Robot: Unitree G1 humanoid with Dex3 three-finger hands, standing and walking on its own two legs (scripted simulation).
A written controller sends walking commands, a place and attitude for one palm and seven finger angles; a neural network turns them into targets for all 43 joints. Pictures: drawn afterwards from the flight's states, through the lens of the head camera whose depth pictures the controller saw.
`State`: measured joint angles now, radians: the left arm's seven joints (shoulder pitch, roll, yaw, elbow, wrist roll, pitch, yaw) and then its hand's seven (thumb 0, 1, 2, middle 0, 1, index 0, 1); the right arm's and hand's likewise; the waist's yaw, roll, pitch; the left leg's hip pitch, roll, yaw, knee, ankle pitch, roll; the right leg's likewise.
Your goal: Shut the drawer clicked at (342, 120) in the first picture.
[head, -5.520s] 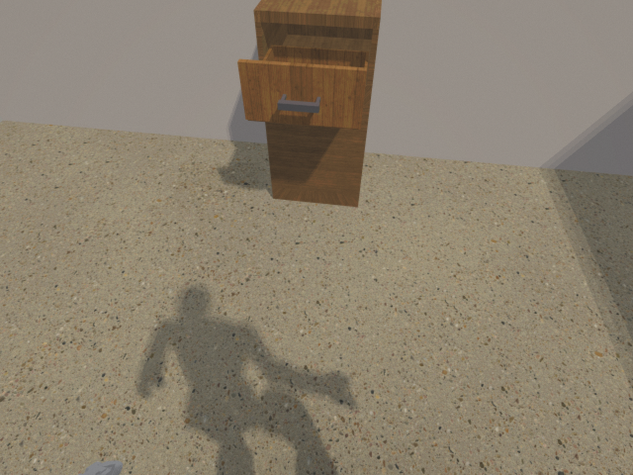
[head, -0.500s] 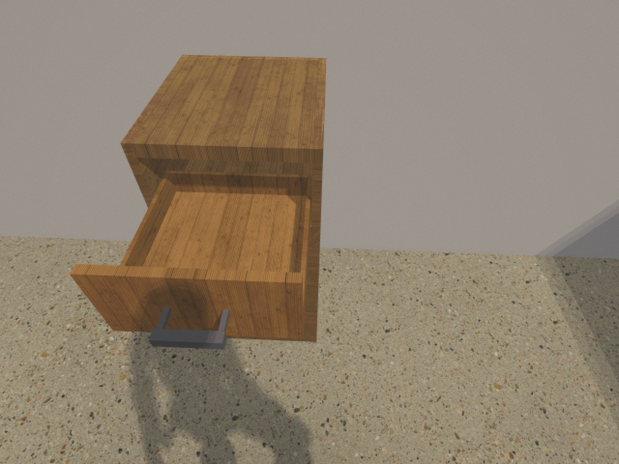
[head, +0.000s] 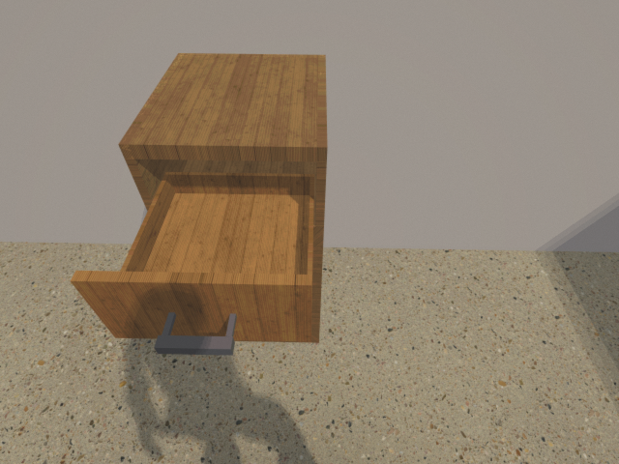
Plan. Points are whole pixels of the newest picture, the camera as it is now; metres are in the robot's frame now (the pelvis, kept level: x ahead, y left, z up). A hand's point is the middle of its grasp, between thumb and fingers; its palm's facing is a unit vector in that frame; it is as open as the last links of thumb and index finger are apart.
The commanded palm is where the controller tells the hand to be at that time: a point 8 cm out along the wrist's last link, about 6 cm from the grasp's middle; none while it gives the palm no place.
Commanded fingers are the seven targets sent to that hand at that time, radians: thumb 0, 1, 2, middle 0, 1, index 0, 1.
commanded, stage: look again from close up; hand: left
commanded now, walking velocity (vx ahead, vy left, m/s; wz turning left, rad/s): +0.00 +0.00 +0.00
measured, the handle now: (198, 332) +0.33 +0.20 -0.07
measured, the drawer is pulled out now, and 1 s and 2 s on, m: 0.30 0.30 0.30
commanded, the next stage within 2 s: raise the hand and make a fist in 0.22 s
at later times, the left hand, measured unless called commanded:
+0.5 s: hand (156, 431) +0.18 +0.21 -0.04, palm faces +0.21 -0.97 -0.12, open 7.0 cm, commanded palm +0.10 +0.23 -0.06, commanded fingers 0.00 0.90 0.90 -0.40 -0.52 -0.40 -0.52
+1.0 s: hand (193, 456) +0.15 +0.15 -0.03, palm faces -0.03 -1.00 -0.06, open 4.6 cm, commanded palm +0.11 +0.22 -0.02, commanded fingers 0.00 0.90 0.90 -0.90 -1.06 -0.90 -1.06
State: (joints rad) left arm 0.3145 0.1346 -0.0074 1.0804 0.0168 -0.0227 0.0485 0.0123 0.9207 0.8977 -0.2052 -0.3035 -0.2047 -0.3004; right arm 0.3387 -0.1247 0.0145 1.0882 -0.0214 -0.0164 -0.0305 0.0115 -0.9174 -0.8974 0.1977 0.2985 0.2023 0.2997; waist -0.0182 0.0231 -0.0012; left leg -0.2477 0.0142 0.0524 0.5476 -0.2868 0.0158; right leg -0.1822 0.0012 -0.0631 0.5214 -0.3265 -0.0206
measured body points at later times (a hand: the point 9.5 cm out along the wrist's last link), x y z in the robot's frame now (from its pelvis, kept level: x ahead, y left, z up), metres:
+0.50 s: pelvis +0.00 +0.02 -0.01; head +0.01 +0.02 +0.44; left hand +0.16 +0.26 -0.03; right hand +0.11 -0.22 -0.12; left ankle +0.01 +0.11 -0.73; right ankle -0.02 -0.10 -0.73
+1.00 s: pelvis -0.04 -0.03 -0.09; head +0.01 -0.03 +0.36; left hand +0.14 +0.20 -0.02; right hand +0.16 -0.23 -0.17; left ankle +0.00 +0.11 -0.73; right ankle -0.03 -0.10 -0.73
